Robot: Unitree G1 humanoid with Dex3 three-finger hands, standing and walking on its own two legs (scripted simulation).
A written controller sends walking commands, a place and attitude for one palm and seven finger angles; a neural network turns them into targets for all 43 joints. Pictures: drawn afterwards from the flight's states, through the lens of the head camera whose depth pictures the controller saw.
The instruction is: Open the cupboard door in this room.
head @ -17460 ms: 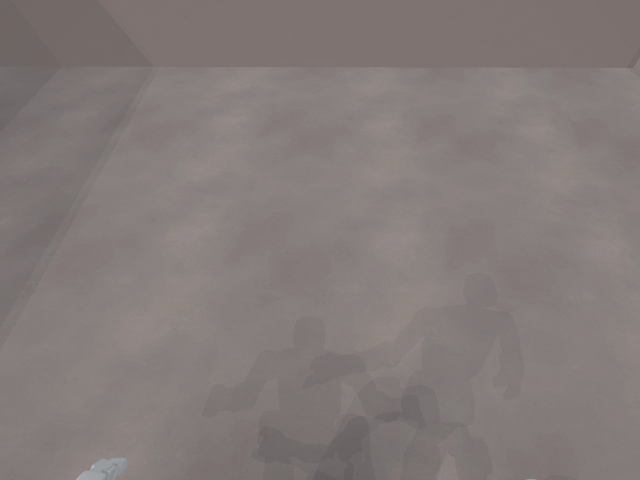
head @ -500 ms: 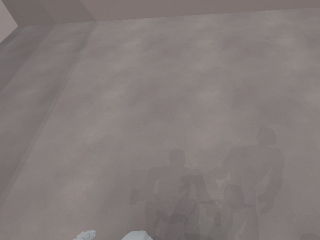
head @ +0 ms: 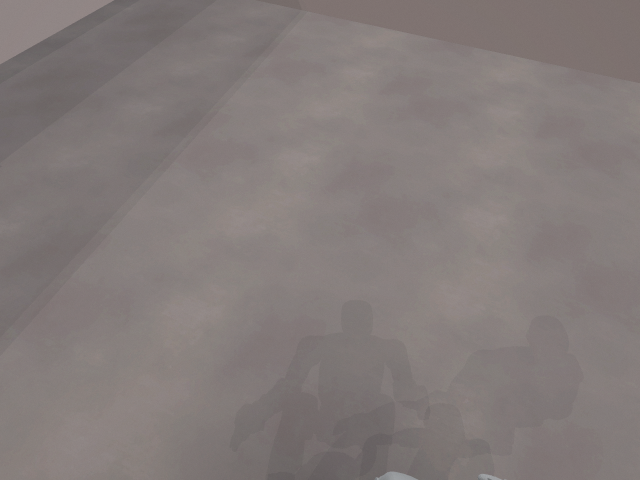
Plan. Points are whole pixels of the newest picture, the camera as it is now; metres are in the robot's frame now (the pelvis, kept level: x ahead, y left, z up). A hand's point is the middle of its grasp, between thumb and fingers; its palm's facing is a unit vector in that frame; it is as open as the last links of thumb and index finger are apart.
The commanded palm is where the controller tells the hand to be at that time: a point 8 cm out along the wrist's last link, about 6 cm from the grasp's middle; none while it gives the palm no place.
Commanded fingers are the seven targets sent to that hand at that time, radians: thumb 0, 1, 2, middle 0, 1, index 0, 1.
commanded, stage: turn or walk to find it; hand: left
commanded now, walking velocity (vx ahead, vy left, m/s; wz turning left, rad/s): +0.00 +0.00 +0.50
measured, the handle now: out of the picture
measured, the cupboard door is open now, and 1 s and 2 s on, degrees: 0 0 0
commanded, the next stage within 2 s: none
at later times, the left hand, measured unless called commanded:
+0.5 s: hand out of the picture +0.04 +0.17 -0.13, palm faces +0.24 -0.93 -0.29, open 7.4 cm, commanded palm none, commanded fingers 0.00 0.90 0.90 -0.20 -0.30 -0.20 -0.30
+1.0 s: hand out of the picture -0.14 +0.20 -0.17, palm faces +0.53 -0.80 -0.26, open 7.4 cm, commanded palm none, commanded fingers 0.00 0.90 0.90 -0.20 -0.30 -0.20 -0.30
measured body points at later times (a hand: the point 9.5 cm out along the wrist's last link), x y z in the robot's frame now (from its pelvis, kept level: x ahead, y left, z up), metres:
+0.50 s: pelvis -0.02 -0.05 +0.01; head +0.01 -0.08 +0.45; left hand +0.03 +0.21 -0.11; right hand +0.07 -0.29 -0.16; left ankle -0.05 +0.09 -0.66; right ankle +0.00 -0.14 -0.73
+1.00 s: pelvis -0.05 -0.01 +0.00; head -0.03 +0.03 +0.45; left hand -0.17 +0.24 -0.15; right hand +0.17 -0.18 -0.12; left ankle -0.12 +0.08 -0.73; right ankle +0.00 -0.15 -0.66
